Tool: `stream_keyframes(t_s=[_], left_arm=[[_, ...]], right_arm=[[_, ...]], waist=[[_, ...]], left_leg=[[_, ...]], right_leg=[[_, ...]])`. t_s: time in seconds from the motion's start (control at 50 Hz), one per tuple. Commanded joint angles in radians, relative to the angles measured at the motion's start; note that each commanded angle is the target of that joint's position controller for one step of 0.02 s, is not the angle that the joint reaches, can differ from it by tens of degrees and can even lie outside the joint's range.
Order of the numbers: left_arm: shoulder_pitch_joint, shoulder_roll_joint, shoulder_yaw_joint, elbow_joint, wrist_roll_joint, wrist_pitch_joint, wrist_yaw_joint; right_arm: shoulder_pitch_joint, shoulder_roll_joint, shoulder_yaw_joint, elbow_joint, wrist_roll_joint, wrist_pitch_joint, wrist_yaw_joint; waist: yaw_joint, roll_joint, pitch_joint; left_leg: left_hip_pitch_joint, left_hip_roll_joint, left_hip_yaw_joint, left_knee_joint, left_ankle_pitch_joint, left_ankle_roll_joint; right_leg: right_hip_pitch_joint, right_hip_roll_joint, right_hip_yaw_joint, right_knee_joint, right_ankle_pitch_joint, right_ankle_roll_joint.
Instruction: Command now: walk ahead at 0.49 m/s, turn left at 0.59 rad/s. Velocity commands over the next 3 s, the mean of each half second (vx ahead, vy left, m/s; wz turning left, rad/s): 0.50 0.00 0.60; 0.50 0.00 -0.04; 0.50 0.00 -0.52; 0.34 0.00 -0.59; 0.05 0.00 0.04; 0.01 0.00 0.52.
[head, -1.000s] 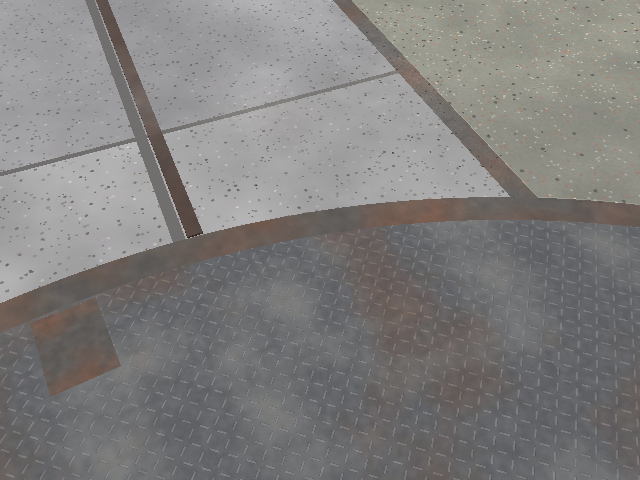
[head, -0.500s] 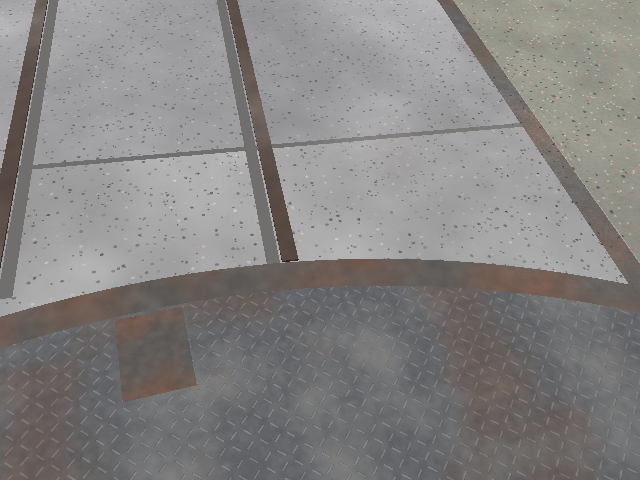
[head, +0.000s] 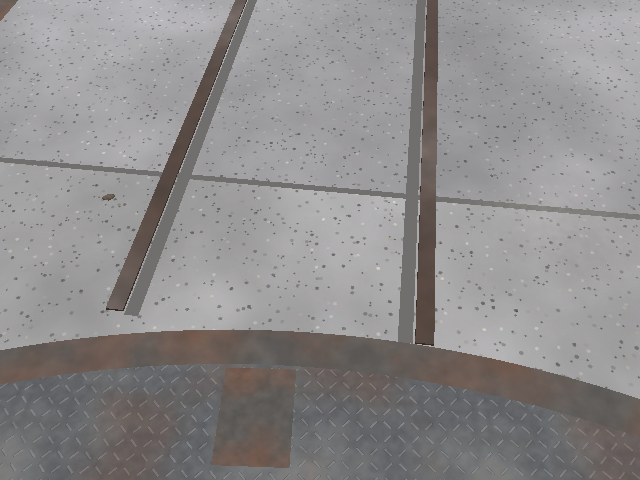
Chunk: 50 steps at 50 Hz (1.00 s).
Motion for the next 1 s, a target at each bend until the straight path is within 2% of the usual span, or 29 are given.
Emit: stream_keyframes(t_s=[0.02, 0.08, 0.18, 0.26, 0.3, 0.32, 0.34, 0.36, 0.38, 0.4, 0.42, 0.44, 0.46, 0.48, 0.5, 0.54, 0.58, 0.68, 0.74, 0.8, 0.84, 0.86, 0.88, 0.9, 0.92, 0.94, 0.96, 0.98, 1.0], left_arm=[[0.013, 0.089, 0.023, -0.028, -0.004, -0.018, -0.007], [0.031, 0.133, 0.038, -0.009, -0.005, -0.018, -0.006], [0.062, 0.171, 0.042, 0.003, -0.011, 0.001, 0.0], [0.114, 0.207, 0.05, 0.022, -0.03, 0.026, 0.002], [0.117, 0.226, 0.056, 0.021, -0.034, 0.042, 0.006], [0.11, 0.249, 0.062, 0.019, -0.036, 0.049, 0.011], [0.091, 0.247, 0.06, 0.011, -0.037, 0.058, 0.016], [0.103, 0.211, 0.046, -0.005, -0.021, 0.058, 0.023], [0.183, 0.063, 0.0, -0.066, 0.021, 0.035, 0.01], [0.133, 0.11, -0.002, -0.087, -0.005, -0.012, -0.005], [0.018, 0.177, 0.018, -0.124, -0.049, -0.031, -0.014], [-0.007, 0.163, 0.009, -0.13, -0.045, -0.039, -0.011], [-0.006, 0.157, 0.011, -0.118, -0.021, -0.035, -0.002], [0.018, 0.166, 0.019, -0.113, -0.009, -0.021, 0.001], [0.033, 0.165, 0.023, -0.115, -0.004, -0.007, -0.001], [0.045, 0.132, 0.018, -0.107, 0.006, 0.014, -0.001], [-0.004, 0.101, 0.007, -0.117, 0.011, 0.022, 0.0], [-0.157, 0.072, -0.01, -0.141, -0.012, 0.02, -0.017], [-0.227, 0.082, -0.009, -0.172, -0.025, 0.016, -0.033], [-0.266, 0.081, -0.011, -0.204, -0.028, 0.012, -0.056], [-0.253, 0.08, -0.011, -0.215, -0.028, 0.01, -0.07], [-0.218, 0.09, -0.006, -0.213, -0.026, 0.01, -0.073], [-0.157, 0.111, 0.006, -0.202, -0.023, 0.014, -0.07], [-0.032, 0.143, 0.026, -0.173, -0.021, 0.017, -0.064], [0.124, 0.196, 0.049, -0.147, -0.019, 0.021, -0.053], [0.23, 0.308, 0.077, -0.149, -0.008, 0.023, -0.043], [0.264, 0.247, 0.062, -0.131, -0.028, 0.027, -0.043], [0.22, 0.196, 0.049, -0.141, -0.029, 0.035, -0.034], [0.155, 0.177, 0.043, -0.161, -0.027, 0.042, -0.029]], right_arm=[[0.014, -0.016, -0.006, -0.087, 0.001, 0.005, 0.007], [-0.052, -0.021, -0.002, -0.136, -0.009, 0.008, 0.01], [-0.209, -0.016, 0.008, -0.196, -0.007, -0.006, 0.044], [-0.306, -0.029, 0.006, -0.26, -0.002, 0.0, 0.066], [-0.292, -0.056, -0.007, -0.276, -0.006, 0.003, 0.072], [-0.232, -0.077, -0.019, -0.272, -0.009, 0.006, 0.071], [-0.08, -0.121, -0.047, -0.233, -0.008, 0.008, 0.066], [0.114, -0.199, -0.087, -0.181, -0.006, 0.015, 0.048], [0.129, -0.331, -0.109, -0.18, -0.002, 0.016, 0.033], [0.171, -0.292, -0.089, -0.218, -0.007, -0.002, 0.037], [0.151, -0.221, -0.071, -0.2, -0.02, -0.013, 0.044], [0.09, -0.184, -0.06, -0.203, -0.015, -0.019, 0.043], [0.0, -0.149, -0.048, -0.221, -0.015, -0.018, 0.041], [-0.052, -0.121, -0.036, -0.238, -0.023, -0.019, 0.041], [-0.074, -0.119, -0.034, -0.245, -0.027, -0.02, 0.039], [-0.067, -0.119, -0.033, -0.228, -0.025, -0.028, 0.031], [-0.032, -0.126, -0.032, -0.198, -0.025, -0.031, 0.018], [0.041, -0.139, -0.026, -0.138, -0.024, -0.037, 0.01], [0.081, -0.154, -0.028, -0.101, -0.025, -0.041, 0.014], [0.103, -0.159, -0.03, -0.069, -0.027, -0.031, 0.01], [0.092, -0.166, -0.033, -0.062, -0.025, -0.019, 0.004], [0.07, -0.176, -0.034, -0.067, -0.026, -0.015, 0.0], [0.056, -0.188, -0.036, -0.073, -0.028, -0.009, -0.004], [0.036, -0.19, -0.034, -0.081, -0.028, -0.001, -0.009], [0.027, -0.179, -0.026, -0.098, -0.034, -0.004, -0.016], [0.124, -0.089, 0.004, -0.136, -0.049, -0.028, -0.007], [0.127, -0.087, 0.016, -0.126, -0.051, -0.057, 0.007], [0.031, -0.148, 0.002, -0.153, -0.012, -0.077, 0.023], [-0.042, -0.148, 0.006, -0.174, -0.007, -0.087, 0.026]], waist=[[-0.005, -0.095, -0.019], [0.0, -0.073, -0.003], [0.054, -0.076, 0.022], [0.078, -0.09, 0.055], [0.052, -0.106, 0.033], [0.008, -0.136, -0.012], [-0.08, -0.121, -0.088], [-0.163, -0.057, -0.187], [-0.065, 0.24, -0.252], [-0.109, 0.191, -0.453], [-0.132, 0.105, -0.334], [-0.094, 0.043, -0.224], [-0.042, -0.029, -0.157], [0.001, -0.012, -0.128], [0.022, 0.0, -0.113], [0.034, -0.006, -0.098], [0.018, -0.002, -0.07], [-0.065, 0.037, -0.013], [-0.098, 0.027, 0.033], [-0.107, 0.017, 0.054], [-0.092, 0.025, 0.04], [-0.068, 0.037, 0.009], [-0.035, 0.054, -0.047], [0.035, 0.044, -0.124], [0.108, 0.012, -0.214], [0.082, -0.223, -0.357], [0.092, -0.271, -0.446], [0.109, -0.196, -0.305], [0.09, -0.096, -0.191]], left_leg=[[-0.176, 0.111, -0.036, -0.024, 0.058, -0.004], [-0.246, 0.122, -0.037, -0.133, 0.156, -0.02], [-0.202, 0.1, 0.044, -0.42, 0.381, -0.011], [-0.198, 0.078, 0.095, -0.536, 0.298, 0.02], [-0.129, 0.024, 0.15, -0.568, 0.188, 0.055], [-0.022, -0.012, 0.175, -0.577, 0.146, 0.078], [0.17, -0.067, 0.201, -0.636, 0.179, 0.11], [0.488, -0.048, 0.108, -0.648, 0.213, 0.157], [0.832, 0.233, -0.427, -0.718, 0.128, 0.31], [0.934, 0.338, -0.796, -0.881, 0.064, 0.412], [0.88, 0.305, -0.677, -0.916, 0.049, 0.352], [0.725, 0.262, -0.537, -0.914, 0.106, 0.307], [0.561, 0.219, -0.433, -0.917, 0.202, 0.271], [0.444, 0.186, -0.361, -0.937, 0.305, 0.256], [0.374, 0.166, -0.333, -0.96, 0.343, 0.254], [0.302, 0.149, -0.254, -0.979, 0.455, 0.261], [0.284, 0.134, -0.185, -1.0, 0.502, 0.251], [0.323, 0.113, -0.082, -1.022, 0.375, 0.18], [0.423, 0.166, -0.091, -1.023, 0.334, 0.175], [0.566, 0.215, -0.079, -0.978, 0.431, 0.163], [0.612, 0.226, -0.047, -0.927, 0.577, 0.143], [0.608, 0.215, -0.019, -0.88, 0.737, 0.126], [0.601, 0.2, 0.005, -0.803, 0.932, 0.11], [0.568, 0.161, 0.05, -0.644, 1.078, 0.086], [0.398, 0.129, 0.078, -0.414, 0.97, 0.048], [-0.019, -0.033, 0.109, 0.021, 0.399, -0.039], [-0.211, -0.108, -0.033, 0.157, -0.197, -0.048], [-0.312, -0.04, -0.077, 0.194, -0.144, -0.035], [-0.315, 0.005, -0.053, 0.132, -0.066, -0.025]], right_leg=[[0.132, -0.285, 0.233, -0.24, 0.094, -0.172], [0.153, -0.303, 0.144, -0.259, 0.204, -0.189], [0.193, -0.273, -0.015, -0.237, 0.233, -0.142], [0.3, -0.316, -0.052, -0.195, 0.236, -0.109], [0.349, -0.32, -0.095, -0.095, 0.48, -0.087], [0.34, -0.323, -0.109, 0.011, 0.64, -0.075], [0.3, -0.291, -0.147, 0.206, 0.753, -0.053], [0.093, -0.251, -0.155, 0.492, 0.614, -0.01], [-0.377, -0.079, -0.127, 0.875, -0.298, 0.053], [-0.503, -0.014, 0.132, 1.041, -0.464, 0.049], [-0.616, -0.059, 0.163, 1.051, -0.358, 0.03], [-0.594, -0.104, 0.154, 0.964, -0.266, 0.014], [-0.516, -0.141, 0.153, 0.878, -0.205, 0.02], [-0.43, -0.165, 0.159, 0.819, -0.175, 0.025], [-0.379, -0.168, 0.155, 0.781, -0.157, 0.034], [-0.347, -0.162, 0.124, 0.712, -0.112, 0.061], [-0.368, -0.157, 0.107, 0.603, -0.008, 0.082], [-0.344, -0.13, 0.078, 0.291, 0.304, 0.058], [-0.401, -0.121, 0.082, 0.226, 0.295, 0.026], [-0.492, -0.105, 0.082, 0.191, 0.178, -0.013], [-0.47, -0.08, 0.065, 0.178, 0.092, -0.039], [-0.395, -0.052, 0.038, 0.172, 0.053, -0.056], [-0.281, -0.012, 0.001, 0.179, 0.025, -0.073], [-0.101, 0.033, -0.031, 0.147, 0.056, -0.099], [0.171, -0.031, 0.079, 0.153, 0.129, -0.149], [0.573, -0.301, 0.566, 0.129, 0.081, -0.335], [0.71, -0.375, 0.882, -0.033, -0.033, -0.383], [0.625, -0.344, 0.762, -0.056, -0.128, -0.324], [0.467, -0.308, 0.636, -0.072, -0.095, -0.287]])
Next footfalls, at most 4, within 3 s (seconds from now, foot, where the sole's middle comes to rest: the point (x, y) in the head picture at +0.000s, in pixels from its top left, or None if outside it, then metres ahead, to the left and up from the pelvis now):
0.36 left None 0.34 0.19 -0.78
0.92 right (299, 379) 0.70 0.09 -0.78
1.40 left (210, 289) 0.94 0.32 -0.78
1.88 right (330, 226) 1.15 0.01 -0.78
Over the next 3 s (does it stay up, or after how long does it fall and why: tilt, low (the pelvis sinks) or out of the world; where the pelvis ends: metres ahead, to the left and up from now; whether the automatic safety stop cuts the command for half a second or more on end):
stays up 1.13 0.20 0.00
